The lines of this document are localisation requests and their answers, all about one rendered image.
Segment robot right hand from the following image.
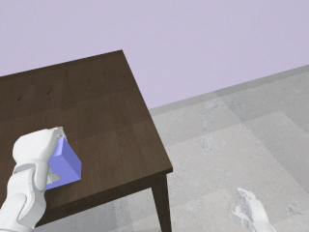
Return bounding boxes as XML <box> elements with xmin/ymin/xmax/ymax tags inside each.
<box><xmin>232</xmin><ymin>188</ymin><xmax>269</xmax><ymax>231</ymax></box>

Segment robot left hand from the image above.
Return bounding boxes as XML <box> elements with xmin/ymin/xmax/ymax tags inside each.
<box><xmin>13</xmin><ymin>127</ymin><xmax>68</xmax><ymax>185</ymax></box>

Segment left robot forearm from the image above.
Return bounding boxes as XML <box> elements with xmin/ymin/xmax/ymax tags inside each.
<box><xmin>0</xmin><ymin>159</ymin><xmax>49</xmax><ymax>232</ymax></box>

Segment right robot forearm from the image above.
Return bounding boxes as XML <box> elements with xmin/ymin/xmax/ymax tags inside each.
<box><xmin>251</xmin><ymin>220</ymin><xmax>276</xmax><ymax>232</ymax></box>

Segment table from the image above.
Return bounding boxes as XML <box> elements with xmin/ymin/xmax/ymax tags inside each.
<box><xmin>0</xmin><ymin>49</ymin><xmax>174</xmax><ymax>232</ymax></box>

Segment sponge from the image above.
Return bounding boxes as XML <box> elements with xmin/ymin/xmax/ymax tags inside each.
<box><xmin>46</xmin><ymin>137</ymin><xmax>82</xmax><ymax>190</ymax></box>

